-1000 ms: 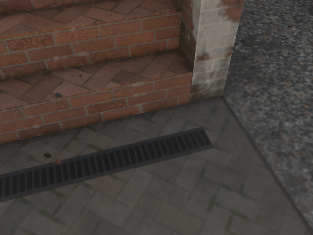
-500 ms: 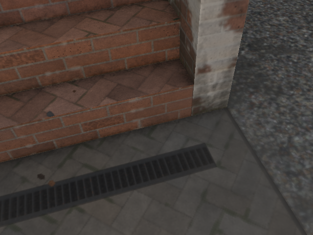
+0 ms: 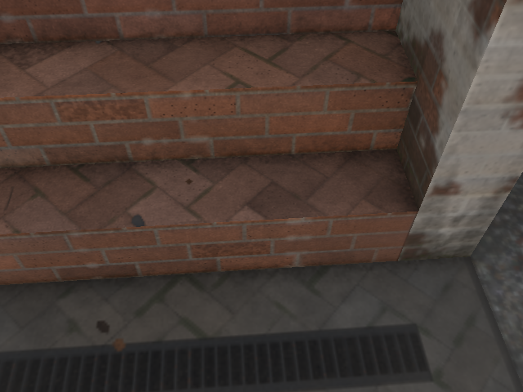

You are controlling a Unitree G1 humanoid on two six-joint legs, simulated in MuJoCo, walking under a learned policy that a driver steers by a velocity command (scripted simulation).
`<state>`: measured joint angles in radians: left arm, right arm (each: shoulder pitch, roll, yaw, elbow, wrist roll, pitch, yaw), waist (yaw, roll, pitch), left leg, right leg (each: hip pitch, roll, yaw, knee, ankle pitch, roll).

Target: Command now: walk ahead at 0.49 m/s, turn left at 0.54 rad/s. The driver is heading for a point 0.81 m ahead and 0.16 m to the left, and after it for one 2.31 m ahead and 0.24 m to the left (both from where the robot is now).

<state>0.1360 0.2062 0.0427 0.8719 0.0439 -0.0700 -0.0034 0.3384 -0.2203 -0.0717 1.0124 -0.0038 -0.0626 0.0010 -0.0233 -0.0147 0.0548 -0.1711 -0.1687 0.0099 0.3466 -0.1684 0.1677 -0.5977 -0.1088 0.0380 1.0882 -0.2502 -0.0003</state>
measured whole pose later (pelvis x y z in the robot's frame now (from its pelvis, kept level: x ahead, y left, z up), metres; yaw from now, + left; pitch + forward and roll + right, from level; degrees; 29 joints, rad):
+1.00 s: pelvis +0.48 +0.10 +0.00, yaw +34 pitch +2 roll -1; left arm 0.21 0.25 0.03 0.86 0.03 -0.07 0.01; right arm 0.15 -0.25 -0.04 0.86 -0.02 -0.07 0.00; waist 0.02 -0.04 0.07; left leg -0.28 -0.09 0.02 0.38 -0.13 0.11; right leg -0.47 -0.09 -0.04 1.10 -0.30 0.00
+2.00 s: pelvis +0.57 +0.18 -0.01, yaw +4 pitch +1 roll +0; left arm 0.18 0.26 0.10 0.71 0.04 0.06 0.04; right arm 0.20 -0.21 -0.02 0.64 -0.03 0.02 -0.08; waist 0.01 -0.06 0.06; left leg -0.27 -0.03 0.07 0.51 -0.26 0.07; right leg -0.52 0.12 0.10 1.36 -0.53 0.05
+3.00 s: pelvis +0.44 +0.14 +0.00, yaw -12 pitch -1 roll +1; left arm 0.28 0.20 0.01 0.83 0.02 -0.05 0.02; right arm 0.28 -0.21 -0.01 0.83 -0.02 -0.02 -0.02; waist 0.01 0.00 -0.01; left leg -0.13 -0.03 -0.01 0.45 -0.30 0.03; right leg -0.19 0.07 0.02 0.48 -0.27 -0.08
